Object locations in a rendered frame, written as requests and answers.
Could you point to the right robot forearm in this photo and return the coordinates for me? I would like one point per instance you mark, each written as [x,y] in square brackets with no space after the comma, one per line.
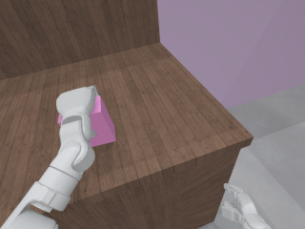
[253,221]

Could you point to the sponge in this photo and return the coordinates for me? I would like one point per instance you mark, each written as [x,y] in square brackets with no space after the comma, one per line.
[101,123]

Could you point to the table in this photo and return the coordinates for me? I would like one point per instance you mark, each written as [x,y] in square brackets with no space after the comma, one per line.
[176,144]

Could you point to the left robot upper arm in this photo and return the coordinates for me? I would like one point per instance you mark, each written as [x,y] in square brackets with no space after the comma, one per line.
[29,219]

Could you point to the left robot hand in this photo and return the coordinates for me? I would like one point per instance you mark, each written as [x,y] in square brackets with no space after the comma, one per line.
[81,100]

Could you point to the right robot hand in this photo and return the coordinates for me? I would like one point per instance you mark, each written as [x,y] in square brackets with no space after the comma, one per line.
[235,211]

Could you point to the left robot forearm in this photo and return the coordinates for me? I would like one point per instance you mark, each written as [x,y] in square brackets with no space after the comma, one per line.
[75,156]

